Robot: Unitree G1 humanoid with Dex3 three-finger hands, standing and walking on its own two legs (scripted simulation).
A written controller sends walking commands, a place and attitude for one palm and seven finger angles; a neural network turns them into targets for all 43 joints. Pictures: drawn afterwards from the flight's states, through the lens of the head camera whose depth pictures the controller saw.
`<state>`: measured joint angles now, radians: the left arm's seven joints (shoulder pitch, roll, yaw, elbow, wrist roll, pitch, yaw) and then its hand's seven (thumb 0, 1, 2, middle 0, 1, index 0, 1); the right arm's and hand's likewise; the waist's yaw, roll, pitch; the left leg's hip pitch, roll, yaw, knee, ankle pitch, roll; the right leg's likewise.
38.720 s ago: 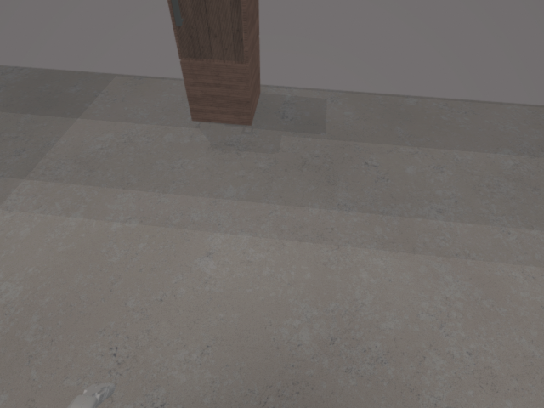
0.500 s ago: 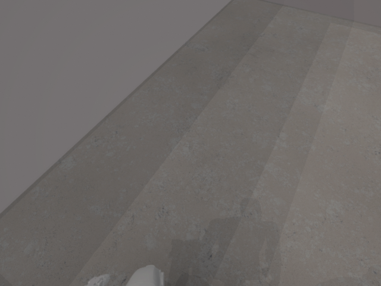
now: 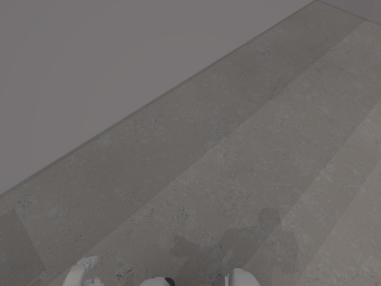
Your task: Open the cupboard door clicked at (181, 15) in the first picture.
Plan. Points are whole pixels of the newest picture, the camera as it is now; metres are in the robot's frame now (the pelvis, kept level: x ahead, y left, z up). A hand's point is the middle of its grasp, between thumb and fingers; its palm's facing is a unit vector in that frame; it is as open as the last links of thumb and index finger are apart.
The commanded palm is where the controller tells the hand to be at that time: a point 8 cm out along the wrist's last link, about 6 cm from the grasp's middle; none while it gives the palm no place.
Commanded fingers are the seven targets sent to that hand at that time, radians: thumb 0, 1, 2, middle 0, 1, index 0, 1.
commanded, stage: turn to face it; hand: left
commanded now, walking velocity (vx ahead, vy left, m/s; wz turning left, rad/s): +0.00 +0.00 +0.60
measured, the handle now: out of the picture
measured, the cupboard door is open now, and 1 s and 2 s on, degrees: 55 55 55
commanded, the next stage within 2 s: none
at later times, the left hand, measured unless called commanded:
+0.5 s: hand out of the picture -0.02 +0.14 -0.17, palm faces +0.36 -0.90 -0.25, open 7.3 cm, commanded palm none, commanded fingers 0.00 0.90 0.90 -0.20 -0.30 -0.20 -0.30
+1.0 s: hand out of the picture +0.02 +0.15 -0.15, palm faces +0.55 -0.78 -0.31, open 7.4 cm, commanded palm none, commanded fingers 0.00 0.90 0.90 -0.20 -0.30 -0.20 -0.30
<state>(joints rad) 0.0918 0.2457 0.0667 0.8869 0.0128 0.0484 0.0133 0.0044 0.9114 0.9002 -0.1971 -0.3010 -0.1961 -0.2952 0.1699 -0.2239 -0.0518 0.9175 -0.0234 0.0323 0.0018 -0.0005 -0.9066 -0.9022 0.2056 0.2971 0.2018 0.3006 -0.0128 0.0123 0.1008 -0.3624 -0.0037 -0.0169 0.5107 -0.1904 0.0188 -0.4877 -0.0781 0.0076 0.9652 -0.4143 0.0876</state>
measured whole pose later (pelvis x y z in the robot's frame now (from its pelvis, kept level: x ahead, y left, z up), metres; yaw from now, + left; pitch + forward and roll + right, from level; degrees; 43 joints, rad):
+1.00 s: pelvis +0.03 -0.10 -0.01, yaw +36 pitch +2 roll +1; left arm 0.09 0.23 0.04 0.84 0.01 0.01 0.01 0.00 0.91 0.90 -0.20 -0.30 -0.20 -0.30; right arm 0.18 -0.25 -0.08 0.93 -0.01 0.07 0.00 0.00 -0.91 -0.90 0.21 0.30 0.20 0.30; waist -0.03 0.05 0.11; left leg -0.40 -0.04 -0.12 0.72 -0.41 -0.04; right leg -0.31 -0.03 -0.04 0.60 -0.34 0.02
